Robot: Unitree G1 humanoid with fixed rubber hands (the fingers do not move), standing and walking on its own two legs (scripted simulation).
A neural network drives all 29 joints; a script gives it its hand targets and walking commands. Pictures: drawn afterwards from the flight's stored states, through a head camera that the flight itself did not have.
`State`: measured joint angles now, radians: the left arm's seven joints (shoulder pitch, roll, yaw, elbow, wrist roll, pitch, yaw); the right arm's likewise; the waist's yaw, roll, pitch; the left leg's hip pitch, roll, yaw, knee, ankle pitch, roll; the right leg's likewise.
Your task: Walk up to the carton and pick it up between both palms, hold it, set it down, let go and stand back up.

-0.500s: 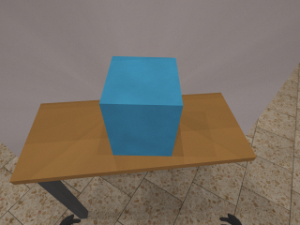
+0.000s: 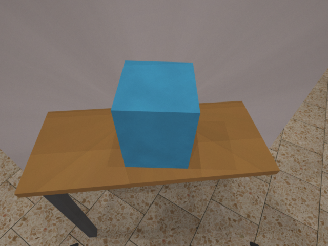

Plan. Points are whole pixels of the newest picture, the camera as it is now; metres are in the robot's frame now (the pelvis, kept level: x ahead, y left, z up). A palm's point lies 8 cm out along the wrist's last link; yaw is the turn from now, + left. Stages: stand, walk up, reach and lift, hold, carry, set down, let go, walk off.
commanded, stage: stand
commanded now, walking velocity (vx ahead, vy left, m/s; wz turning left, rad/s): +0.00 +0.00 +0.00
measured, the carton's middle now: (157, 116) +0.48 +0.03 +0.04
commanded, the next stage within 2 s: walk up in 0.34 s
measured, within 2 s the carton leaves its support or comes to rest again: neither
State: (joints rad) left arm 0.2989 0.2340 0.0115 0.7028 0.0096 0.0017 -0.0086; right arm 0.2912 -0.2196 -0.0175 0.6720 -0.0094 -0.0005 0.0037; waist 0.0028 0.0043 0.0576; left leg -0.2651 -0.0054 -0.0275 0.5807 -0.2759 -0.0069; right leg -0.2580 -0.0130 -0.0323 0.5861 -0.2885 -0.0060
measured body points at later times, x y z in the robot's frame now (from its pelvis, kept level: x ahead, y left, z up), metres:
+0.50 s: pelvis +0.00 +0.00 +0.00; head +0.01 +0.00 +0.45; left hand +0.09 +0.25 -0.12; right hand +0.10 -0.25 -0.12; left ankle +0.02 +0.12 -0.73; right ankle +0.02 -0.12 -0.73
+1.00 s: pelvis +0.00 -0.02 -0.01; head +0.02 -0.01 +0.43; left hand +0.07 +0.26 -0.13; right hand +0.14 -0.27 -0.11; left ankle +0.02 +0.12 -0.73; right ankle +0.02 -0.11 -0.73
